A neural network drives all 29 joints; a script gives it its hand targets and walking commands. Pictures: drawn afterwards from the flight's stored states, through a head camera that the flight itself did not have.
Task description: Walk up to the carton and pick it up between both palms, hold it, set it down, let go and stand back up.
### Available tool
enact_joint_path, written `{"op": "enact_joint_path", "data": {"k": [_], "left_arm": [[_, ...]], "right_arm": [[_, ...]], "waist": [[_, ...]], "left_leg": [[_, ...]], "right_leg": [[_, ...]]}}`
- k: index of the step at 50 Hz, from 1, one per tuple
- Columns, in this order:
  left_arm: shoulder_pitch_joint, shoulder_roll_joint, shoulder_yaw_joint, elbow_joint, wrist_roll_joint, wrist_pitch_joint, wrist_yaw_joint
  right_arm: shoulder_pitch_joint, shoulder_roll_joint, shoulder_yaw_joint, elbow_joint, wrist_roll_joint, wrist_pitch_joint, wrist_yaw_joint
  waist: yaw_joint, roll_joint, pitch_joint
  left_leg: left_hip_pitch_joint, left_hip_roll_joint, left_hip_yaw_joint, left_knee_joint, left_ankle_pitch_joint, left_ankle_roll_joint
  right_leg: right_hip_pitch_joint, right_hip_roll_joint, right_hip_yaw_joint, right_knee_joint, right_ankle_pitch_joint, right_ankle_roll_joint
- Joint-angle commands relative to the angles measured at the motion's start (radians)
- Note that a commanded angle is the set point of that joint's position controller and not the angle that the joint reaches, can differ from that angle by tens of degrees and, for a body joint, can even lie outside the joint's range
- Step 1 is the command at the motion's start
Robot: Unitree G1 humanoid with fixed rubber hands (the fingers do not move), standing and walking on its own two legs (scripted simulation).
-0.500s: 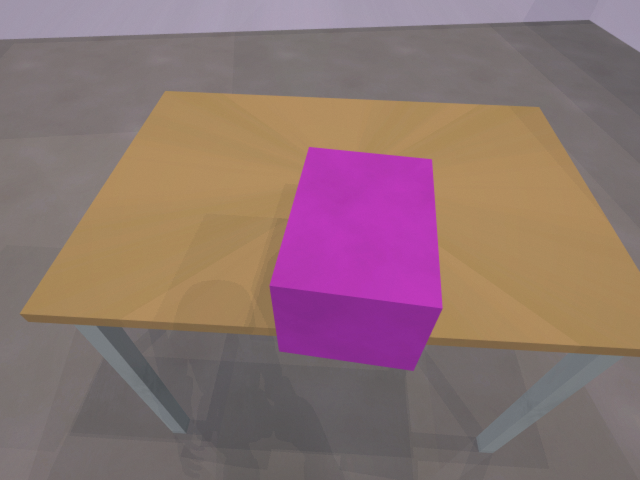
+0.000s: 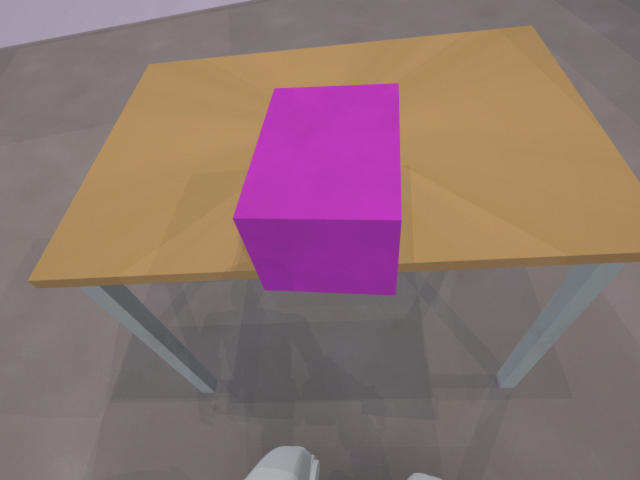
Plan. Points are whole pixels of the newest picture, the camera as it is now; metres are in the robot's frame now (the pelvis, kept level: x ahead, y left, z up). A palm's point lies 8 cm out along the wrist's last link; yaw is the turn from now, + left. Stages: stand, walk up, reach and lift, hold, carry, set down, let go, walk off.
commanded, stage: walk up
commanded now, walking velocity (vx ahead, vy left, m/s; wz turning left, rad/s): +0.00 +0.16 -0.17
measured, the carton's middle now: (331, 186) +0.51 +0.01 +0.06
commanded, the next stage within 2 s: none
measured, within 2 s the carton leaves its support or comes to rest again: neither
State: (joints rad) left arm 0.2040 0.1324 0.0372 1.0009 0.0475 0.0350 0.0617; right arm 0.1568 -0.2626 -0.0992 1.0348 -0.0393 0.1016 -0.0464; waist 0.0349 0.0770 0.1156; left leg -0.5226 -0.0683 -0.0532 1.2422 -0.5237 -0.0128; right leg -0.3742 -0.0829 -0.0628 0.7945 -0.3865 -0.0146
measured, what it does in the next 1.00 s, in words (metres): steps on the spot: left foot, then right foot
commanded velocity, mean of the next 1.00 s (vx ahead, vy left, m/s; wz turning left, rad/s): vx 0.08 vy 0.03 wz -0.03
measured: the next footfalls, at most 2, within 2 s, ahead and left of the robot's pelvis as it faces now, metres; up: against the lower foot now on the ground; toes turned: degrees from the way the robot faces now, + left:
left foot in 0.30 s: -0.02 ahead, +0.18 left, +0.00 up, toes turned +0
right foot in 0.60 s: +0.01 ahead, -0.05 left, +0.00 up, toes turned -8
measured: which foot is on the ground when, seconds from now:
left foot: up 0.00-0.28, down 0.30-0.92, up 0.94-1.00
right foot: down 0.00-0.34, up 0.36-0.58, down 0.60-1.00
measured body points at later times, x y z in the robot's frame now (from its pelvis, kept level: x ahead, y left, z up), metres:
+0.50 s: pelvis -0.03 +0.07 +0.03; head -0.03 +0.11 +0.48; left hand -0.05 +0.29 -0.15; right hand -0.03 -0.14 -0.12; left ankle -0.06 +0.18 -0.71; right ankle -0.04 -0.07 -0.69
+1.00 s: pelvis +0.02 +0.04 +0.01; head +0.01 +0.02 +0.46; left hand +0.01 +0.25 -0.14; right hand -0.06 -0.17 -0.15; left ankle -0.05 +0.16 -0.68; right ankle -0.03 -0.04 -0.71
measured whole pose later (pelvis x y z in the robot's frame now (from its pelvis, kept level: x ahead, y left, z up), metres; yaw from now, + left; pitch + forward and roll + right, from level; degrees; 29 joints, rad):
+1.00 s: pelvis +0.02 +0.04 +0.01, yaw -1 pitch -2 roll -1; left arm 0.35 0.11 0.04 1.11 0.02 -0.06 0.02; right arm 0.42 -0.14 -0.03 1.17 -0.03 0.02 -0.01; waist 0.00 0.05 0.01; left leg -0.26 0.06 0.05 0.90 -0.51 -0.01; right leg -0.14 0.01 -0.14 0.58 -0.40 -0.05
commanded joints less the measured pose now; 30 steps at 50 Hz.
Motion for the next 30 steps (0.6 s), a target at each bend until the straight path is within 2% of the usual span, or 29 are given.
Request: {"op": "enact_joint_path", "data": {"k": [1, 2, 3, 5, 6, 8, 10, 11, 12, 13, 14, 15, 16, 17, 18, 19, 20, 21, 23, 24, 26, 27, 28, 29, 30], "left_arm": [[-0.020, 0.213, 0.044, -0.062, -0.013, -0.011, 0.003], [0.015, 0.200, 0.042, -0.049, -0.015, -0.026, -0.006], [0.060, 0.181, 0.039, -0.028, -0.013, -0.037, -0.012], [0.122, 0.177, 0.040, -0.005, -0.007, -0.052, -0.016], [0.146, 0.188, 0.044, 0.003, -0.004, -0.055, -0.018], [0.172, 0.221, 0.058, 0.011, 0.003, -0.047, -0.018], [0.169, 0.248, 0.070, 0.009, 0.008, -0.031, -0.017], [0.144, 0.277, 0.082, -0.002, 0.005, -0.024, -0.010], [0.130, 0.157, 0.041, 0.051, -0.031, -0.013, -0.015], [0.111, 0.145, 0.045, 0.049, -0.039, 0.000, -0.019], [0.132, 0.164, 0.054, 0.057, -0.025, -0.002, -0.021], [0.160, 0.127, 0.049, 0.054, -0.015, -0.005, -0.026], [0.193, 0.050, 0.028, 0.028, -0.006, 0.003, -0.026], [0.138, 0.079, 0.038, 0.007, -0.019, 0.019, -0.019], [0.084, 0.107, 0.035, 0.003, -0.032, 0.024, -0.030], [0.097, 0.084, 0.031, 0.033, -0.038, 0.022, -0.045], [0.149, 0.053, 0.027, 0.066, -0.035, 0.018, -0.052], [0.166, 0.064, 0.030, 0.078, -0.027, 0.015, -0.052], [0.174, 0.056, 0.022, 0.095, -0.018, 0.008, -0.041], [0.178, 0.062, 0.020, 0.097, -0.025, 0.005, -0.036], [0.155, 0.067, 0.012, 0.097, -0.041, -0.004, -0.026], [0.148, 0.066, 0.006, 0.097, -0.046, -0.009, -0.022], [0.166, 0.059, -0.002, 0.106, -0.047, -0.017, -0.019], [0.192, 0.071, -0.004, 0.122, -0.044, -0.027, -0.016], [0.209, 0.107, 0.000, 0.130, -0.038, -0.037, -0.014]], "right_arm": [[0.052, -0.034, -0.009, -0.057, -0.025, -0.030, 0.042], [0.061, -0.013, -0.001, -0.049, -0.016, -0.029, 0.040], [0.068, -0.002, 0.003, -0.043, -0.003, -0.027, 0.036], [0.061, 0.007, 0.010, -0.043, 0.018, -0.022, 0.031], [0.047, 0.007, 0.013, -0.052, 0.023, -0.020, 0.027], [0.028, 0.001, 0.014, -0.067, 0.026, -0.019, 0.021], [0.032, -0.006, 0.013, -0.072, 0.027, -0.025, 0.021], [0.040, -0.017, 0.010, -0.078, 0.032, -0.028, 0.026], [0.087, 0.080, 0.044, -0.085, 0.046, -0.062, 0.038], [0.114, 0.077, 0.042, -0.056, 0.046, -0.086, 0.039], [0.215, 0.041, 0.032, 0.000, 0.041, -0.101, 0.032], [0.290, 0.002, 0.034, 0.033, 0.025, -0.115, 0.029], [0.244, -0.074, 0.035, -0.006, 0.024, -0.112, 0.025], [0.180, -0.146, 0.026, -0.011, 0.013, -0.106, 0.020], [0.064, -0.056, 0.044, -0.046, 0.000, -0.110, 0.026], [0.001, 0.023, 0.074, -0.069, 0.010, -0.126, 0.024], [-0.009, 0.017, 0.076, -0.073, 0.009, -0.132, 0.018], [0.025, 0.017, 0.078, -0.063, 0.017, -0.141, 0.009], [0.088, 0.057, 0.090, -0.026, 0.027, -0.152, 0.013], [0.109, 0.072, 0.096, -0.013, 0.023, -0.155, 0.013], [0.135, 0.072, 0.099, 0.006, 0.015, -0.153, 0.009], [0.150, 0.063, 0.096, 0.016, 0.014, -0.148, 0.007], [0.154, 0.053, 0.092, 0.025, 0.018, -0.142, 0.006], [0.162, 0.050, 0.087, 0.030, 0.027, -0.139, 0.007], [0.198, 0.060, 0.088, 0.034, 0.032, -0.140, 0.009]], "waist": [[-0.041, -0.314, -0.048], [-0.030, -0.282, -0.058], [-0.021, -0.257, -0.077], [-0.001, -0.264, -0.105], [0.015, -0.288, -0.111], [0.035, -0.329, -0.109], [0.043, -0.354, -0.104], [0.034, -0.360, -0.114], [-0.045, -0.438, -0.183], [-0.060, -0.365, -0.161], [-0.081, -0.249, -0.157], [-0.071, -0.069, -0.162], [-0.021, 0.165, -0.111], [-0.055, 0.338, -0.033], [-0.029, 0.300, 0.067], [0.003, 0.186, 0.090], [0.025, 0.184, 0.065], [0.020, 0.192, 0.046], [0.012, 0.162, 0.006], [0.010, 0.161, -0.013], [-0.006, 0.157, -0.027], [-0.010, 0.148, -0.030], [0.007, 0.118, -0.035], [0.008, 0.077, -0.060], [-0.015, 0.023, -0.101]], "left_leg": [[-0.085, 0.077, 0.005, 0.045, 0.210, -0.045], [-0.063, 0.085, 0.017, -0.023, 0.211, -0.057], [-0.046, 0.089, 0.031, -0.083, 0.202, -0.066], [-0.009, 0.091, 0.044, -0.206, 0.162, -0.077], [0.011, 0.091, 0.051, -0.268, 0.128, -0.079], [0.051, 0.089, 0.060, -0.369, 0.070, -0.075], [0.104, 0.091, 0.068, -0.465, 0.044, -0.063], [0.127, 0.094, 0.074, -0.503, 0.042, -0.053], [0.323, 0.103, 0.048, -0.721, 0.068, -0.008], [0.419, 0.044, 0.134, -0.878, 0.269, -0.006], [0.505, 0.060, 0.117, -0.972, 0.372, -0.014], [0.558, 0.189, -0.042, -1.006, 0.293, -0.019], [0.482, 0.410, -0.321, -1.064, 0.211, 0.007], [0.117, 0.466, -0.361, -1.144, -0.044, 0.128], [0.011, 0.382, -0.325, -1.214, -0.147, 0.121], [0.113, 0.295, -0.197, -1.169, 0.019, 0.084], [0.190, 0.258, -0.126, -1.110, 0.223, 0.077], [0.203, 0.265, -0.107, -1.078, 0.344, 0.091], [0.282, 0.268, -0.093, -1.009, 0.598, 0.123], [0.314, 0.276, -0.084, -0.982, 0.663, 0.139], [0.351, 0.278, -0.095, -0.945, 0.688, 0.160], [0.365, 0.276, -0.104, -0.928, 0.698, 0.158], [0.358, 0.267, -0.098, -0.906, 0.717, 0.139], [0.338, 0.252, -0.092, -0.884, 0.725, 0.113], [0.304, 0.227, -0.075, -0.868, 0.670, 0.091]], "right_leg": [[0.065, -0.222, 0.375, -0.552, -0.020, -0.112], [0.112, -0.204, 0.337, -0.516, 0.155, -0.115], [0.155, -0.197, 0.304, -0.492, 0.276, -0.111], [0.229, -0.197, 0.281, -0.479, 0.366, -0.109], [0.244, -0.205, 0.292, -0.484, 0.360, -0.116], [0.239, -0.225, 0.320, -0.514, 0.262, -0.136], [0.211, -0.241, 0.340, -0.536, 0.183, -0.152], [0.211, -0.257, 0.321, -0.530, 0.170, -0.157], [0.148, -0.091, 0.190, -0.505, 0.127, -0.147], [0.101, -0.028, 0.114, -0.451, 0.114, -0.109], [0.065, -0.014, 0.081, -0.341, 0.119, -0.080], [-0.031, 0.008, 0.044, -0.245, 0.045, -0.038], [-0.163, 0.049, 0.012, -0.161, -0.174, 0.009], [-0.016, 0.032, 0.086, -0.122, -0.158, -0.003], [0.047, 0.029, 0.100, -0.045, -0.077, -0.006], [0.014, 0.043, 0.090, -0.030, -0.004, -0.009], [-0.025, 0.062, 0.072, -0.014, 0.014, -0.006], [-0.001, 0.048, 0.077, -0.010, 0.028, -0.005], [0.029, 0.050, 0.071, -0.032, 0.005, 0.007], [0.041, 0.048, 0.067, -0.065, -0.014, 0.010], [0.080, 0.046, 0.061, -0.187, -0.022, 0.008], [0.110, 0.045, 0.059, -0.285, 0.027, 0.005], [0.183, 0.035, 0.061, -0.426, 0.180, 0.003], [0.276, 0.009, 0.090, -0.463, 0.334, 0.003], [0.366, -0.038, 0.135, -0.436, 0.453, -0.001]]}}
